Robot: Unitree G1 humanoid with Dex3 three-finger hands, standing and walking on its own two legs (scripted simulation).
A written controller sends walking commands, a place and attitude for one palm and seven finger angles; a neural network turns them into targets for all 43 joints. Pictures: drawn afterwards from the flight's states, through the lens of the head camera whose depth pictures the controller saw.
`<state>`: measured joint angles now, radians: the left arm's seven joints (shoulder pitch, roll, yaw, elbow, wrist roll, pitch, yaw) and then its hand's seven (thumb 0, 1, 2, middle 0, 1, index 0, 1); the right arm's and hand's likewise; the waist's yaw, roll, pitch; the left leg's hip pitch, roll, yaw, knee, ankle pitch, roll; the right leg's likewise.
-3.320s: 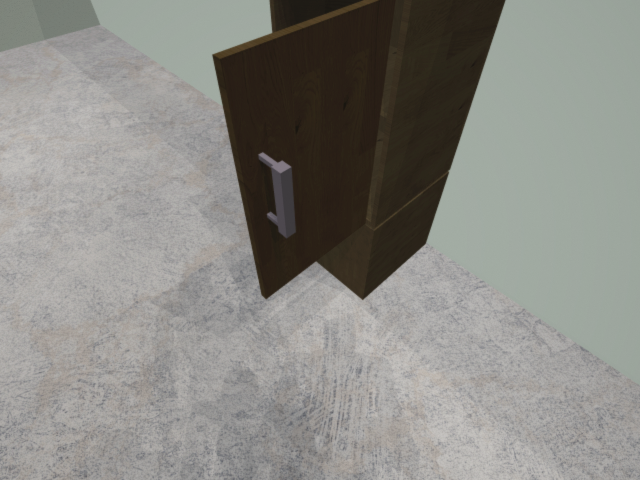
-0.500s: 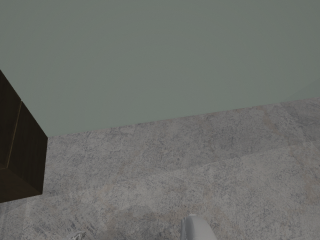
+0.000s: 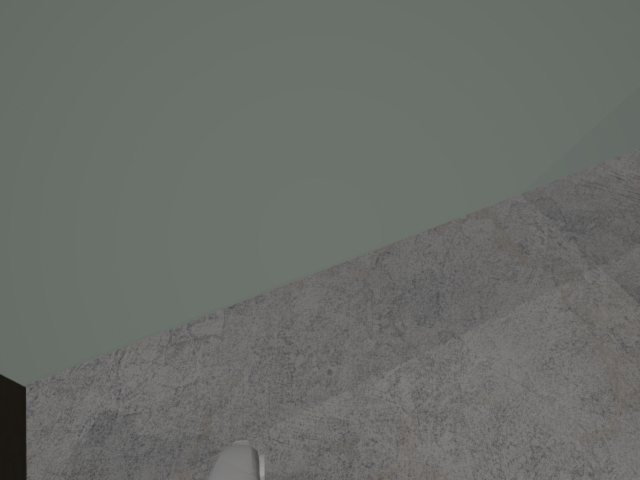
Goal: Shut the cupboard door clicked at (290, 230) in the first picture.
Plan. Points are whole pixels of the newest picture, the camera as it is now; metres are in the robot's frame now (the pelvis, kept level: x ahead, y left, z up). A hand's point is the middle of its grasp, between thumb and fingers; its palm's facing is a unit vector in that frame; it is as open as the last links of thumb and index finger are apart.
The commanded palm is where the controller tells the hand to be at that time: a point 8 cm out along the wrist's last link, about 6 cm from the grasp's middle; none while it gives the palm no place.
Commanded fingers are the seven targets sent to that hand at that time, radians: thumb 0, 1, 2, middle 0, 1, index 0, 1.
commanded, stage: walk to a spot facing it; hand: left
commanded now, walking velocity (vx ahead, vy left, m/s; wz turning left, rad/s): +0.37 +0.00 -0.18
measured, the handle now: out of the picture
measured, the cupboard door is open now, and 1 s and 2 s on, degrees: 90 90 90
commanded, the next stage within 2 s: turn to face it in 0.40 s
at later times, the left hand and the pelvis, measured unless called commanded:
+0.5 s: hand (215, 351) +0.33 +0.19 -0.17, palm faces -0.15 -0.97 -0.20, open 7.3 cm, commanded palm none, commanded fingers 0.00 0.90 0.90 -0.20 -0.30 -0.20 -0.30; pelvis +0.23 +0.01 +0.00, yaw -12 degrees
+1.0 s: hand (267, 280) +0.49 +0.13 -0.19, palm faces +0.02 -0.99 -0.13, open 7.3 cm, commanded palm none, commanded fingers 0.00 0.90 0.90 -0.20 -0.30 -0.20 -0.30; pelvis +0.38 -0.04 -0.02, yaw +1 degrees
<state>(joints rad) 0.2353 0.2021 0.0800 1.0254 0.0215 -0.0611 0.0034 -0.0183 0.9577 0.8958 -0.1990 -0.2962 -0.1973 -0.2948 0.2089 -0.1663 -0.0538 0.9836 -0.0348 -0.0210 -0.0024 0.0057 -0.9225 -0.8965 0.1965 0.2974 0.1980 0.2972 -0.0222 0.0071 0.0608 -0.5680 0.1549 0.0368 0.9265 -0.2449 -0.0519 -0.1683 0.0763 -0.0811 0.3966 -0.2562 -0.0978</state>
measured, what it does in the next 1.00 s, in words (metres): walks ahead: left foot, then right foot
